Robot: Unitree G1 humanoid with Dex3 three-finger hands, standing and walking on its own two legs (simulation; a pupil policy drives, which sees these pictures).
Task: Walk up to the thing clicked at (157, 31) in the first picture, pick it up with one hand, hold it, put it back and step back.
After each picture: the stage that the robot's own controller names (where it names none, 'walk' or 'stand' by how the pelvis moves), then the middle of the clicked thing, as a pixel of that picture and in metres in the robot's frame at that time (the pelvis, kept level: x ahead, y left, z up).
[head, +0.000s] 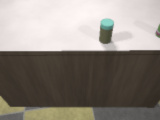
stand; out of the picture +0.73 -0.40 -0.02
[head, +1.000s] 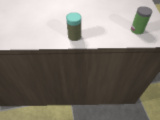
sink last; (140, 20) +0.68 -0.22 +0.01
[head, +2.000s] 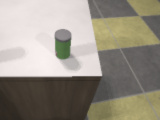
sink last; (62, 44) +0.52 +0.12 +0.01
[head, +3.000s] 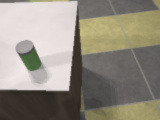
stand; (29, 56) +0.45 +0.26 +0.02
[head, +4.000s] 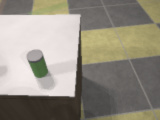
stand; (38, 64) +0.47 +0.24 -0.02
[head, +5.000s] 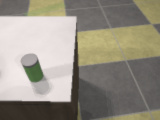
stand; (32, 68) +0.44 +0.25 -0.02
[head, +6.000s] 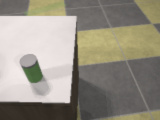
stand; (32, 69) +0.44 +0.25 -0.02
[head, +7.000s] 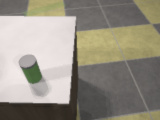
stand; (31, 69) +0.43 +0.25 -0.02
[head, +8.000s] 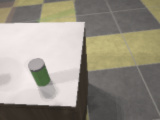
rise first; (39, 72) +0.43 +0.25 -0.01
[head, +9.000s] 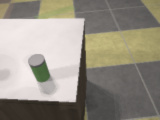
go down; (39, 68) +0.44 +0.25 -0.01
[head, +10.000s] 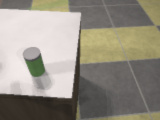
go down; (34, 62) +0.46 +0.23 +0.00
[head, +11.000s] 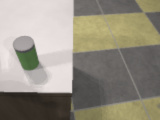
go down; (27, 54) +0.44 +0.22 +0.04
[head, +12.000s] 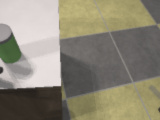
close in; (5, 45) +0.44 +0.24 +0.06
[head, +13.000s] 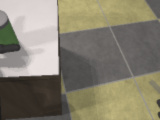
close; (2, 32) +0.48 +0.24 +0.08
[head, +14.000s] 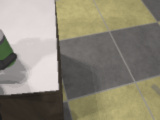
lift; out of the picture +0.43 +0.25 +0.07
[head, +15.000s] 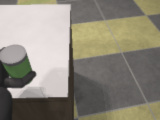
lift; (18, 66) +0.35 +0.21 +0.12
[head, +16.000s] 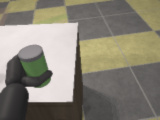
hold; (36, 66) +0.33 +0.17 +0.16
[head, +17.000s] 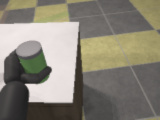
hold; (34, 63) +0.33 +0.17 +0.17
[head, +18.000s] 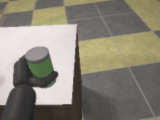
crouch; (42, 68) +0.33 +0.15 +0.15
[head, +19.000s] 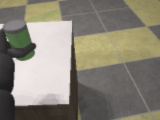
crouch; (20, 40) +0.42 +0.22 +0.18
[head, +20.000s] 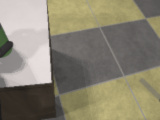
lower; out of the picture +0.48 +0.25 +0.05
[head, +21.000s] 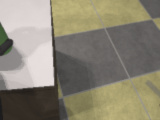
lower; out of the picture +0.47 +0.25 +0.07
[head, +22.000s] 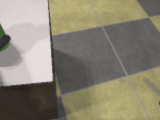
lower; out of the picture +0.49 +0.25 +0.08
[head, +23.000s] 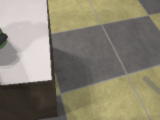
lower; out of the picture +0.49 +0.26 +0.08
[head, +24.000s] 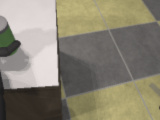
draw back; (1, 37) +0.47 +0.24 +0.07
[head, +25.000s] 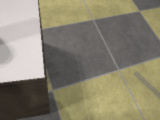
rise; out of the picture +0.49 +0.26 +0.08
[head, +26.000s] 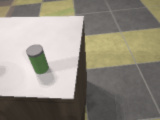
sink last; (38, 59) +0.47 +0.25 +0.04
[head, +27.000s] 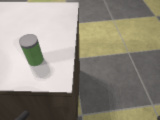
stand; (32, 50) +0.47 +0.24 +0.05
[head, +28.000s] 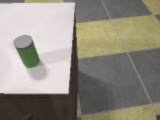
stand; (27, 52) +0.46 +0.25 +0.05
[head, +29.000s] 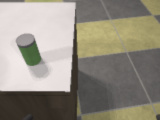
stand; (29, 50) +0.47 +0.25 +0.05
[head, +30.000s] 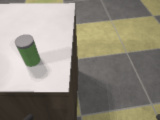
stand; (28, 51) +0.47 +0.25 +0.05
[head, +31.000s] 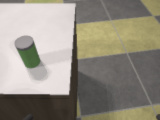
stand; (28, 52) +0.46 +0.25 +0.05
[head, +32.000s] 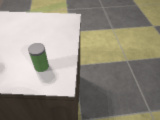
stand; (39, 57) +0.48 +0.23 +0.00
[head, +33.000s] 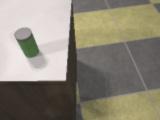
walk; (27, 43) +0.51 +0.27 +0.01
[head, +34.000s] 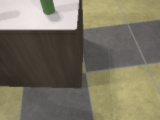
walk; (46, 1) +0.80 +0.24 +0.01
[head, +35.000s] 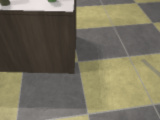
stand; out of the picture +1.10 +0.27 +0.00
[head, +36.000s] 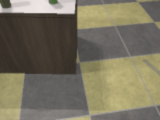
stand; out of the picture +1.09 +0.26 -0.02
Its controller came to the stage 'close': yes
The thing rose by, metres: 0.20
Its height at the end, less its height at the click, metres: +0.00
